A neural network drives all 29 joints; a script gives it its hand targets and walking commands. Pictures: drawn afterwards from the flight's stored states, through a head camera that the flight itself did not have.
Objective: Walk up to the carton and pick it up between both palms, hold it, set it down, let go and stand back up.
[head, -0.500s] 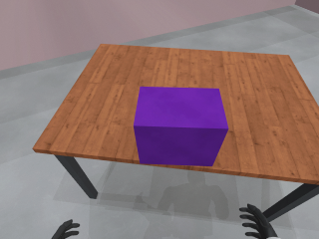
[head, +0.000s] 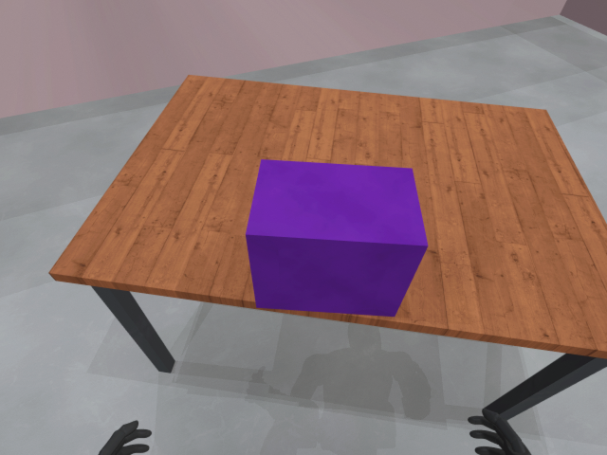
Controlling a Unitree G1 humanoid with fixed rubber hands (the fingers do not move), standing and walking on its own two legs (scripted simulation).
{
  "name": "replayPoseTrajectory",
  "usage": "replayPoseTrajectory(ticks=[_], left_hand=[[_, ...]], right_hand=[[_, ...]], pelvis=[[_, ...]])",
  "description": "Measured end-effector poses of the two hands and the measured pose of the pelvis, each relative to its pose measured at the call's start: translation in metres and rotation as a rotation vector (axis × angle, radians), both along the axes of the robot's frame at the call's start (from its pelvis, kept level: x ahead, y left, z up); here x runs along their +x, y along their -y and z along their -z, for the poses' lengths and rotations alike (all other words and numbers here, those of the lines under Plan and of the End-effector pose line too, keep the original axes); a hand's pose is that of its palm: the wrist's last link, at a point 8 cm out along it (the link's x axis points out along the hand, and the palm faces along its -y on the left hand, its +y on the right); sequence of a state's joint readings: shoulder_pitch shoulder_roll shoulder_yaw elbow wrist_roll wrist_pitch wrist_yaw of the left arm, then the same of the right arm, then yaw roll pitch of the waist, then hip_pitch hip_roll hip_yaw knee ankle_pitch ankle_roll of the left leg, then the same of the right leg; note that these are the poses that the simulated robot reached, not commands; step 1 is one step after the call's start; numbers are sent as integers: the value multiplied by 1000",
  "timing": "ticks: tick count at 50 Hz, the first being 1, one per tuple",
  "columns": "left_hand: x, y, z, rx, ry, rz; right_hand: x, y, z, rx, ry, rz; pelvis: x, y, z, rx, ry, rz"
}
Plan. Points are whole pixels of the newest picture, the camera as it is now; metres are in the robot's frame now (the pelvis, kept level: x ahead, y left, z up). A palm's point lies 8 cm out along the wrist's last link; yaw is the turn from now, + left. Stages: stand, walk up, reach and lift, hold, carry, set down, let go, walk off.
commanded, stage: walk up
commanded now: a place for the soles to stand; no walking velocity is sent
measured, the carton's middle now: (330, 241) +0.46 -0.03 -0.03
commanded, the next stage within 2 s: reach and lift in 1.50 s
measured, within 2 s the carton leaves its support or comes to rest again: neither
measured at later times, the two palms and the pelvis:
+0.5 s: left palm out of the picture +0.10 +0.21 -0.10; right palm out of the picture +0.13 -0.30 -0.08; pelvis +0.00 -0.05 +0.00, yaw +2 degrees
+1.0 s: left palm out of the picture +0.08 +0.23 -0.10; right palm out of the picture +0.12 -0.29 -0.08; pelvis +0.01 -0.04 +0.01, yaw +4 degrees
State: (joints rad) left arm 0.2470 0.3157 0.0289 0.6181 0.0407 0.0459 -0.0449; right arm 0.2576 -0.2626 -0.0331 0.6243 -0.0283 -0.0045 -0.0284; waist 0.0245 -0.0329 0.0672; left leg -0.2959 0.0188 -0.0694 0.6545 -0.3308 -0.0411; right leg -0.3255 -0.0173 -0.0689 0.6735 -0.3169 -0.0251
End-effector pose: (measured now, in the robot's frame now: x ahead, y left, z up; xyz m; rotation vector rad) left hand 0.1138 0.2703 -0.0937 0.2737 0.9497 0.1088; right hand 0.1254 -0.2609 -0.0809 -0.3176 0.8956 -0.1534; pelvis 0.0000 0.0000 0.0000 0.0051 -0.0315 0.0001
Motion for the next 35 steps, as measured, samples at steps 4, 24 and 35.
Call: replayPoseTrajectory(ticks=[4, 24, 35], left_hand=[[-5, 4, 4, 17, -25, 2], [-19, 56, 12, -43, -42, -60], [-23, 50, -5, -5, -32, -90]], right_hand=[[-12, 25, 4, -38, -36, 24], [2, 37, 4, 22, -18, -20], [9, 38, 2, 33, -14, -36]], pelvis=[[-1, 13, 4, -9, 9, 2], [0, 48, 1, -1, 7, -41], [4, 49, -7, -7, 7, -56]])
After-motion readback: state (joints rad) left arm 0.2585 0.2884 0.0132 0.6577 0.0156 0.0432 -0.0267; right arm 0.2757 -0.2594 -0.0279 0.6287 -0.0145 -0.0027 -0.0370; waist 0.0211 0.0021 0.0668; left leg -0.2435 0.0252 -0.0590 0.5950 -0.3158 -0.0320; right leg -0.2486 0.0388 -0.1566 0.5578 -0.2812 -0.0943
